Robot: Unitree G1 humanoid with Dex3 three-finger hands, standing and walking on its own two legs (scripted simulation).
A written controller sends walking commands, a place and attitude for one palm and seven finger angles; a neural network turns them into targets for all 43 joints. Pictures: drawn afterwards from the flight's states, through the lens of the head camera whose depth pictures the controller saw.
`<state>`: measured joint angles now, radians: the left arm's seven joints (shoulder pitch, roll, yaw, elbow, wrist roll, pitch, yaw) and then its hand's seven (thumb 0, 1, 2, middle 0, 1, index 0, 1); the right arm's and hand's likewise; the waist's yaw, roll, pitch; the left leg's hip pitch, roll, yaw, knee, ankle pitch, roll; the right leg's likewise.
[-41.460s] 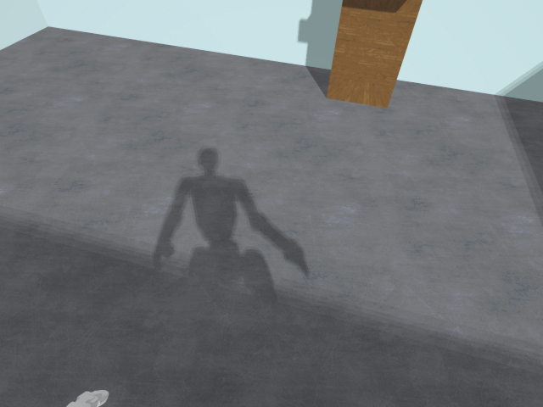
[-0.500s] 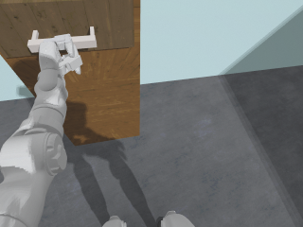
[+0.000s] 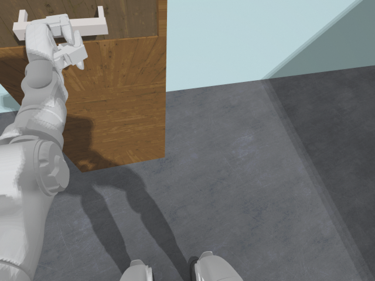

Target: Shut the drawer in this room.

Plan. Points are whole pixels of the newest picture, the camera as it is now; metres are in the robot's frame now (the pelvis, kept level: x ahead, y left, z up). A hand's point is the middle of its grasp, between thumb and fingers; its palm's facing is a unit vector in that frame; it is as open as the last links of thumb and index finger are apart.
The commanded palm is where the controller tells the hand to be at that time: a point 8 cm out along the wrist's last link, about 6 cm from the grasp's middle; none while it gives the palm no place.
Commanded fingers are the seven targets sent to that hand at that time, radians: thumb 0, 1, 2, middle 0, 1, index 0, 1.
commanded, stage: pull the fist back off the drawer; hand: left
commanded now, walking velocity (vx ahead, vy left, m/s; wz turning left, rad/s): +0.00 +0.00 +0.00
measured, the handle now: (63, 21) +0.63 +0.17 +0.14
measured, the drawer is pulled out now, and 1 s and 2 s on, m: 0.00 0.00 0.00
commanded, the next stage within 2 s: draw the hand back to the body in 0.76 s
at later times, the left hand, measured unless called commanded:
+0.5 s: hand (83, 47) +0.56 +0.13 +0.13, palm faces +0.09 -1.00 -0.01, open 3.1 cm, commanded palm +0.53 +0.17 +0.13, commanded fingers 0.00 0.90 0.90 -1.40 -1.60 -1.40 -1.60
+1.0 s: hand (75, 57) +0.52 +0.14 +0.14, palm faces +0.10 -0.99 +0.01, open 3.3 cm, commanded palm +0.47 +0.19 +0.14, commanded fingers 0.00 0.90 0.90 -1.40 -1.60 -1.40 -1.60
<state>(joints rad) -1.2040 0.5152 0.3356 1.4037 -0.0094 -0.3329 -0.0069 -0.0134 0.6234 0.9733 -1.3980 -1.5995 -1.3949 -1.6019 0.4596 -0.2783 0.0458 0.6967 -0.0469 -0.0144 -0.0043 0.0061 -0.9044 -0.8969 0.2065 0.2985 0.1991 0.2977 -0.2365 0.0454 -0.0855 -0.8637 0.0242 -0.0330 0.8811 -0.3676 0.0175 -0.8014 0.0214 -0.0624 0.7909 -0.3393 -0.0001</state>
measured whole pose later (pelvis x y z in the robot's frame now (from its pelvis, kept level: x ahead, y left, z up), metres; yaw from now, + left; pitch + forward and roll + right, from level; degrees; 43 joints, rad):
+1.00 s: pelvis +0.04 -0.01 +0.02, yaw -2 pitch +15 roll -2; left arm -0.76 0.31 0.32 0.92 -0.10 -0.28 -0.02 0.02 0.90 0.90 -1.40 -1.60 -1.39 -1.60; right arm 0.40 -0.26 -0.01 0.62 0.00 0.04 0.03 0.01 -0.91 -0.90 0.20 0.30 0.20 0.30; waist -0.11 0.05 -0.13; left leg -0.63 0.04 0.02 0.79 -0.41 0.01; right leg -0.60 0.04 -0.01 0.73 -0.38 -0.01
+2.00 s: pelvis +0.02 -0.01 +0.05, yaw +0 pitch -5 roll -1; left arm 0.43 0.31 0.25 -0.36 -0.07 -0.10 0.08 0.02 0.89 0.89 -1.40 -1.60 -1.40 -1.60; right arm 0.20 -0.22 0.04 0.63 -0.01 -0.06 -0.07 0.02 -0.90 -0.90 0.21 0.30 0.20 0.30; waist 0.06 0.07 0.01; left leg -0.08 0.01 0.01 0.41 -0.24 0.01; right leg -0.05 0.01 -0.02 0.36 -0.22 0.00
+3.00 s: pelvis -0.05 +0.01 +0.04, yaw +0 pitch -1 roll -2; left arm 0.62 0.38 0.36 -0.55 -0.03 -0.22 0.15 0.02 0.88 0.89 -1.40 -1.60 -1.40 -1.60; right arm 0.19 -0.22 -0.01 0.54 0.01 -0.01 -0.08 0.01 -0.90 -0.90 0.21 0.30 0.20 0.30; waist 0.00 0.03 0.02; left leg -0.39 0.00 0.00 0.59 -0.23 0.04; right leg -0.33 0.00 -0.03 0.49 -0.16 0.02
